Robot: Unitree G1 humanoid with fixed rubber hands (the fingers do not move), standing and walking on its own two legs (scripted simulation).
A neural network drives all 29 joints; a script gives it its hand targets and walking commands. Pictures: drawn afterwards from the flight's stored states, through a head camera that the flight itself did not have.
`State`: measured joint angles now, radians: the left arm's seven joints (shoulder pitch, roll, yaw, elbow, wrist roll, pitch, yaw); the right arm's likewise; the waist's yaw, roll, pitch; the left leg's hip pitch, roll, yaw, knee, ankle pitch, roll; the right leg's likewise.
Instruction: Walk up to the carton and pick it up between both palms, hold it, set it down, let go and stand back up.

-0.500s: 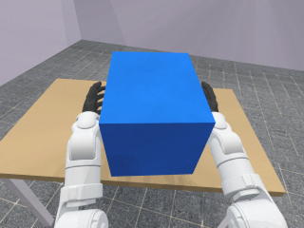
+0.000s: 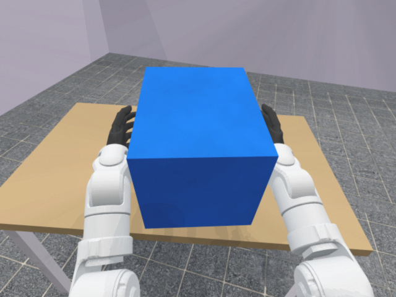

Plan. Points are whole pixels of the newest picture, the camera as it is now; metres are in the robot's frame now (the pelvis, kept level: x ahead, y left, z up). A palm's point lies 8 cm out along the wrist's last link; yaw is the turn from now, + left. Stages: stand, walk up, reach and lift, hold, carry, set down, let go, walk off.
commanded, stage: hold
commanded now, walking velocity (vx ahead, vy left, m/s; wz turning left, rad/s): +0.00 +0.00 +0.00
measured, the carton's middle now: (196, 143) +0.38 +0.00 +0.17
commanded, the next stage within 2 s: none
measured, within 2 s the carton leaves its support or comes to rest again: neither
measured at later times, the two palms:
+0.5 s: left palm (119, 145) +0.36 +0.15 +0.18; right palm (272, 144) +0.36 -0.15 +0.18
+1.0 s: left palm (121, 148) +0.36 +0.15 +0.18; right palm (272, 147) +0.36 -0.15 +0.17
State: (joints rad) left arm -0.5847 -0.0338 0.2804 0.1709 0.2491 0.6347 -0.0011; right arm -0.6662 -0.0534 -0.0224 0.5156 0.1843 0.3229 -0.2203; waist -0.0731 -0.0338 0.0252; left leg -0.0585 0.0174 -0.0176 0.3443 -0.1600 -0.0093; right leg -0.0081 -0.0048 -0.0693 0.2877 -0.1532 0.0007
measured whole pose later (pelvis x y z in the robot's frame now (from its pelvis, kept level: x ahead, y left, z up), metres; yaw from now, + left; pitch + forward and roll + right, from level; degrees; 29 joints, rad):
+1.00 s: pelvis +0.00 +0.00 +0.00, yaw +0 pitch -8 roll -1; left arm -0.56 -0.05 0.28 0.15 0.26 0.64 0.00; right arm -0.64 -0.07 0.00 0.51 0.20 0.30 -0.22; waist -0.08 -0.04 0.03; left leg -0.05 0.02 -0.01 0.34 -0.16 -0.01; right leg 0.01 -0.01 -0.06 0.28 -0.15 0.00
